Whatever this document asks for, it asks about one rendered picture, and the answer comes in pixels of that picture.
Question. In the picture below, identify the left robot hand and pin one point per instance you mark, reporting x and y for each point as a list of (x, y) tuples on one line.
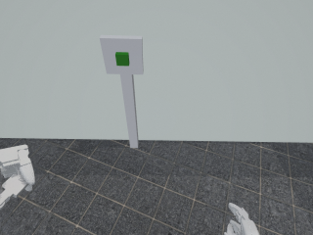
[(15, 163)]

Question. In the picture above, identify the button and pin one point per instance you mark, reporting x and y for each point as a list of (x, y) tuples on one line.
[(122, 59)]

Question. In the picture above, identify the right robot hand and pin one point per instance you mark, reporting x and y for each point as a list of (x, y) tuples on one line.
[(246, 226)]

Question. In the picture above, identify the panel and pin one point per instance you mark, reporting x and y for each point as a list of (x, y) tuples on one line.
[(133, 45)]

